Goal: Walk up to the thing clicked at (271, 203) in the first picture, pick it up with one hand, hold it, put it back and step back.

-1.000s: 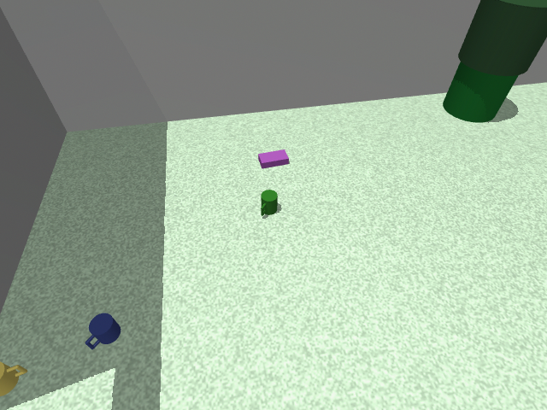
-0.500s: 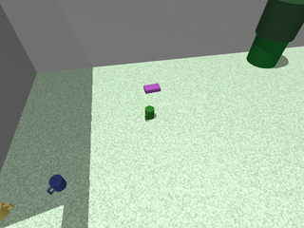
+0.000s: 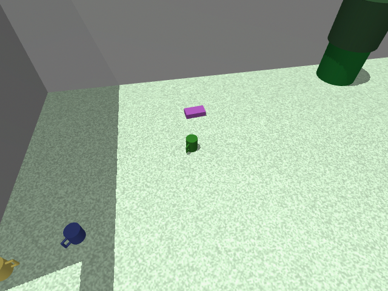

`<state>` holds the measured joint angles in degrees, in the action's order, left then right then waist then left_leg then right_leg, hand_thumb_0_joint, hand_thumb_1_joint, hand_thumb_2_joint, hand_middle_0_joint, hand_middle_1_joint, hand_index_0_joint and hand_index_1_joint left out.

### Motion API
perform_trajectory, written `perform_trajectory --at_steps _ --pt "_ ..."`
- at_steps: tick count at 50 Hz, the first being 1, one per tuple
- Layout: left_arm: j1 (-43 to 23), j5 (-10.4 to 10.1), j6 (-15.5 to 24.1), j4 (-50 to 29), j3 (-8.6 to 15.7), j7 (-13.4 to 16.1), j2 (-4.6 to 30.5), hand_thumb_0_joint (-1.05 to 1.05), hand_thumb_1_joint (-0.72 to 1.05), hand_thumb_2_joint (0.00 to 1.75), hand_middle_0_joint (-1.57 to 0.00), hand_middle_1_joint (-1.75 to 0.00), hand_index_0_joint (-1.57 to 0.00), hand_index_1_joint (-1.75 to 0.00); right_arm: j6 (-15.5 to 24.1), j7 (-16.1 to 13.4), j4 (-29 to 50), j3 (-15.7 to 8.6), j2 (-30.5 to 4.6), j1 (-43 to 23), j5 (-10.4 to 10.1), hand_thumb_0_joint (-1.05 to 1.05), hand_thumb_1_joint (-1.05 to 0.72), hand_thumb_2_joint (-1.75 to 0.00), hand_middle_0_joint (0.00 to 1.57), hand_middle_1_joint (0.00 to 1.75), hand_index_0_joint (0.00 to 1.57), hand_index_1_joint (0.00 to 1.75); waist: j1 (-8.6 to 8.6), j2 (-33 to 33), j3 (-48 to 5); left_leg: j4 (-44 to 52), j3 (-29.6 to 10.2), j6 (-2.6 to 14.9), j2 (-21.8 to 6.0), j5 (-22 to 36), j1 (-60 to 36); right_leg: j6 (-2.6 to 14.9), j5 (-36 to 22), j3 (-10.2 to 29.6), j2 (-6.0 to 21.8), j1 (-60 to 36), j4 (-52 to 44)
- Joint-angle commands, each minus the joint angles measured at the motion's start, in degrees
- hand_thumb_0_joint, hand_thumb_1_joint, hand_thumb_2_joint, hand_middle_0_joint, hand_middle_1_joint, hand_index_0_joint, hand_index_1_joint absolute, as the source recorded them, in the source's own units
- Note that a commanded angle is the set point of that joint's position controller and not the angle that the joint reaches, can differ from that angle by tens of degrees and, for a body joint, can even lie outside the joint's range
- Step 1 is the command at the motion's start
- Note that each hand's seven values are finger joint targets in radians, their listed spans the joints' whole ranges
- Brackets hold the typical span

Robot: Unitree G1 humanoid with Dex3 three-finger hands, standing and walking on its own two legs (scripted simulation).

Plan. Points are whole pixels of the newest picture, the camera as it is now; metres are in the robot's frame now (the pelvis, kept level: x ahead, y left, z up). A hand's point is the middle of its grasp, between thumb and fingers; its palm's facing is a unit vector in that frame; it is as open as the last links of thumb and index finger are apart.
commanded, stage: stand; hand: left
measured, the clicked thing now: (190, 144) +1.16 +0.03 -0.73
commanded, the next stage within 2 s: walk up in 0.12 s
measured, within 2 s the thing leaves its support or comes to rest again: neither
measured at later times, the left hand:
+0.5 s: hand (15, 290) +0.18 +0.42 -0.15, palm faces -0.27 -0.82 -0.51, open 7.4 cm
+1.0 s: hand (98, 158) +0.55 +0.32 -0.13, palm faces -0.53 -0.64 -0.56, open 7.4 cm
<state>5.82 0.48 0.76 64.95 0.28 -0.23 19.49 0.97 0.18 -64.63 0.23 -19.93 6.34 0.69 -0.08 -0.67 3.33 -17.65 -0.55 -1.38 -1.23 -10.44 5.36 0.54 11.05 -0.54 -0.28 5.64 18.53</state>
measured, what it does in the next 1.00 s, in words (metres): walks ahead, turning right: left foot, then right foot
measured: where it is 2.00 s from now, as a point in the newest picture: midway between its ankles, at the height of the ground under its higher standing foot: (143, 205)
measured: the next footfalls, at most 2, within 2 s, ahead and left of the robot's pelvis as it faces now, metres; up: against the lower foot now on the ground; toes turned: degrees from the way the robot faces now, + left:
left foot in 0.48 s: +0.23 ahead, +0.23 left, +0.00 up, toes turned -22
right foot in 0.94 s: +0.27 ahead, +0.02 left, +0.00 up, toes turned -41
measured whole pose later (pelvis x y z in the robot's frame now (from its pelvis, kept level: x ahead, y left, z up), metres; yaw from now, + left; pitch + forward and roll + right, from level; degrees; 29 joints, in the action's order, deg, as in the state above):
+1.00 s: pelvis +0.27 +0.16 -0.04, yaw -35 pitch -2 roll -1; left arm 12.6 -0.6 3.7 47.0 3.5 2.6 24.6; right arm -3.9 5.6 -44.1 -5.6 -24.4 19.1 4.1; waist -5.9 -7.9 7.1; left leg -57.2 4.6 -0.8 1.3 -30.4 15.4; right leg 2.2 18.4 -6.8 1.1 21.3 41.4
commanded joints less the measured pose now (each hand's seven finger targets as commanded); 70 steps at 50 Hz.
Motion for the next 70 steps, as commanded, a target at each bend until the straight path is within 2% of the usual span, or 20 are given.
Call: perform_trajectory --at_steps 1,5,6,10,20,24,25,27,32,41,45,46,47,49,53,58,64,67,68,70 --pt "-1.96 -0.13 1.21 -3.61 2.15 0.85 12.5 0.0 0.9 0.9 -0.2 -0.3 -0.2 -0.3 0.86 -0.96 3.73 -2.05 -11.88 -1.87 -0.32 0.0 -0.9 -0.9 0.2 0.3 0.2 0.3 0.16 1.41 -5.07 1.17 -4.39 2.48 -6.32 10.26 -1.56 1.15 -11.54 5.64 7.79 -0.24 -2.77" --pt "-1.73 -0.18 1.13 -3.52 2.07 0.78 12.36 0.0 0.9 0.9 -0.2 -0.3 -0.2 -0.3 0.88 -0.95 3.61 -1.96 -11.7 -1.84 -0.24 0.0 -0.9 -0.9 0.2 0.3 0.2 0.3 0.14 0.84 -4.91 1.62 -4.37 2.32 -6.18 8.64 -1.15 1.1 -9.98 5.74 7.7 0.22 -3.07" --pt "9.47 0.05 1.45 -5.95 5.96 0.2 21.78 0.0 0.9 0.9 -0.2 -0.3 -0.2 -0.3 1.12 1.84 11.66 -8.26 -21.57 -4.49 2.4 0.0 -0.9 -0.9 0.2 0.3 0.2 0.3 0.11 -3.71 -2.59 -14.03 1.96 4.97 -1.97 -20.16 -0.84 5.61 12.06 18.14 9.46 7.31 -1.24" --pt "4.45 0.53 3.23 -9.5 7.7 1.47 21.6 0.0 0.9 0.9 -0.2 -0.3 -0.2 -0.3 -0.16 5.38 16.3 -6.84 -14.09 -4.6 3.28 0.0 -0.9 -0.9 0.2 0.3 0.2 0.3 -1.08 3.91 2.77 -34.87 -11.03 2.87 -0.09 -14.37 32.21 12.83 33.48 43.22 18.49 -2.44 -10.37" --pt "9.71 0.24 4.04 -14.74 8.5 2.59 22.76 0.0 0.9 0.9 -0.2 -0.3 -0.2 -0.3 -1.45 7.45 22.61 -8.36 -15.76 -3.42 3.5 0.0 -0.9 -0.9 0.2 0.3 0.2 0.3 -0.66 10.68 -0.62 -23.85 -7.49 0.51 -0.71 -12.03 21.3 9.75 14.41 27.8 9.25 5.19 -3.95" --pt "0.43 1.27 3.68 -18.69 6.83 3.66 18.61 0.0 0.9 0.9 -0.2 -0.3 -0.2 -0.3 -1.17 6.22 16.84 -11.72 -21.15 20.96 3.16 0.0 -0.9 -0.9 0.2 0.3 0.2 0.3 -15.6 -3.58 -7.26 -10.65 -5.25 2.45 -1.3 -6.25 -18.41 3.61 18.2 16.43 0.45 34.64 22.29" --pt "3.83 1.17 3.54 -18.51 5.35 4.18 13.39 0.0 0.9 0.9 -0.2 -0.3 -0.2 -0.3 -0.99 5.37 16.96 -12.28 -23.68 23.76 3.38 0.0 -0.9 -0.9 0.2 0.3 0.2 0.3 -15.37 -17.77 -7.44 -1.53 -18.89 2.46 -9.73 -17.56 -17.31 3.22 27.48 9.75 -6.99 39.34 38.3" --pt "10.39 -0.16 2.94 -17.22 5.27 4.58 17.13 0.0 0.9 0.9 -0.2 -0.3 -0.2 -0.3 -0.56 4.87 22.66 -11.86 -27.63 5.56 1.62 0.0 -0.9 -0.9 0.2 0.3 0.2 0.3 -4.91 -16.61 -0.68 14.76 -43.95 8.23 -21.59 -43.12 2.6 3.33 19.88 6.79 -1.07 37.1 52.88" --pt "15.71 -1.69 1.98 -10.49 7.61 1.7 22.14 0.0 0.9 0.9 -0.2 -0.3 -0.2 -0.3 -0.11 5.37 25.45 -9.34 -16.48 2.28 2.42 0.0 -0.9 -0.9 0.2 0.3 0.2 0.3 -2.24 -10.14 -0.74 5.78 -15.19 10.11 -11.05 -26.69 5.03 -0.24 8.69 -1.11 5.08 27.78 43.21" --pt "4.96 -1.41 1.86 -17.26 6.43 1.14 18.75 0.0 0.9 0.9 -0.2 -0.3 -0.2 -0.3 -1.2 5.83 27.4 -9.15 -17.12 8.0 2.35 0.0 -0.9 -0.9 0.2 0.3 0.2 0.3 -5.84 -4.25 4.14 5.31 -5.39 8.98 -12.94 -13.28 4.92 0.14 3.88 -3.73 5.84 22.65 24.72" --pt "17.92 -1.74 2.28 -15.49 7.54 2.31 19.09 0.0 0.9 0.9 -0.2 -0.3 -0.2 -0.3 -1.66 5.39 29.87 -9.52 -16.92 5.09 2.91 0.0 -0.9 -0.9 0.2 0.3 0.2 0.3 1.6 0.38 -1.32 -15.64 3.67 3.52 -9.05 15.49 12.72 3.18 4.29 -6.28 3.72 2.45 16.37" --pt "27.21 -1.62 2.43 -13.29 8.72 3.19 20.86 0.0 0.9 0.9 -0.2 -0.3 -0.2 -0.3 -1.43 4.94 31.06 -9.19 -15.54 4.21 2.65 0.0 -0.9 -0.9 0.2 0.3 0.2 0.3 6.49 7.05 -6.96 -32.41 7.79 1.15 -5.75 22.41 19.27 4.14 2.77 -4.31 3.57 -11.54 11.25" --pt "31.89 -1.3 2.52 -12.93 9.93 4.58 23.96 0.0 0.9 0.9 -0.2 -0.3 -0.2 -0.3 -1.31 4.6 31.69 -8.08 -13.19 6.45 2.78 0.0 -0.9 -0.9 0.2 0.3 0.2 0.3 8.33 17.52 -8.0 -45.35 5.3 -1.22 0.54 -10.01 33.58 7.06 6.33 10.48 10.61 -22.33 6.08" --pt "22.57 -1.23 2.56 -19.25 10.24 6.67 28.15 0.0 0.9 0.9 -0.2 -0.3 -0.2 -0.3 -2.84 4.51 32.44 -9.07 -18.79 9.58 3.03 0.0 -0.9 -0.9 0.2 0.3 0.2 0.3 3.56 12.04 -10.22 -59.67 -11.22 -3.62 -0.75 -23.84 44.44 18.25 18.41 47.38 30.27 -18.19 0.42" --pt "14.91 -1.91 4.41 -22.36 8.01 7.51 23.15 0.0 0.9 0.9 -0.2 -0.3 -0.2 -0.3 -2.71 4.56 30.11 -8.94 -17.84 6.41 2.7 0.0 -0.9 -0.9 0.2 0.3 0.2 0.3 -2.09 -2.87 -3.14 -52.05 -8.52 -0.3 -3.0 -13.39 35.44 10.39 -10.46 19.89 16.65 -1.46 5.57" --pt "14.56 -0.11 6.31 -21.92 8.38 6.77 24.84 0.0 0.9 0.9 -0.2 -0.3 -0.2 -0.3 -4.5 6.17 32.5 -8.67 -14.93 4.06 2.03 0.0 -0.9 -0.9 0.2 0.3 0.2 0.3 -3.78 5.95 -0.67 -42.21 -2.27 -0.3 -2.24 -6.82 27.56 9.32 -26.07 9.25 10.59 12.36 7.76" --pt "15.1 1.45 5.12 -22.88 8.82 7.69 27.43 0.0 0.9 0.9 -0.2 -0.3 -0.2 -0.3 -4.65 6.39 33.51 -10.64 -16.26 3.13 2.47 0.0 -0.9 -0.9 0.2 0.3 0.2 0.3 -3.94 13.3 -5.77 -32.8 -3.16 3.01 -5.43 -4.92 16.83 10.0 -12.2 11.56 12.41 17.16 15.2" --pt "11.83 1.75 4.27 -24.54 6.82 8.29 19.18 0.0 0.9 0.9 -0.2 -0.3 -0.2 -0.3 -4.15 5.74 28.87 -13.66 -20.54 20.27 4.33 0.0 -0.9 -0.9 0.2 0.3 0.2 0.3 -14.76 -6.01 -8.99 -20.26 -6.34 3.86 -3.96 -11.24 -7.23 3.98 3.27 6.35 4.64 36.68 42.55" --pt "16.46 1.35 3.88 -25.11 5.18 8.45 14.07 0.0 0.9 0.9 -0.2 -0.3 -0.2 -0.3 -3.32 5.06 29.89 -13.88 -24.24 17.24 4.37 0.0 -0.9 -0.9 0.2 0.3 0.2 0.3 -10.96 -25.16 -6.61 -7.71 -21.39 2.69 -16.52 -11.9 -2.65 2.77 26.72 1.58 -3.25 42.29 54.6" --pt "20.43 0.85 3.35 -21.68 5.37 9.71 18.41 0.0 0.9 0.9 -0.2 -0.3 -0.2 -0.3 -2.67 3.7 31.55 -13.91 -26.65 4.22 1.47 0.0 -0.9 -0.9 0.2 0.3 0.2 0.3 -4.58 -23.97 -4.79 4.19 -35.27 7.58 -21.42 -21.93 6.21 5.07 19.66 4.61 1.85 40.85 62.0"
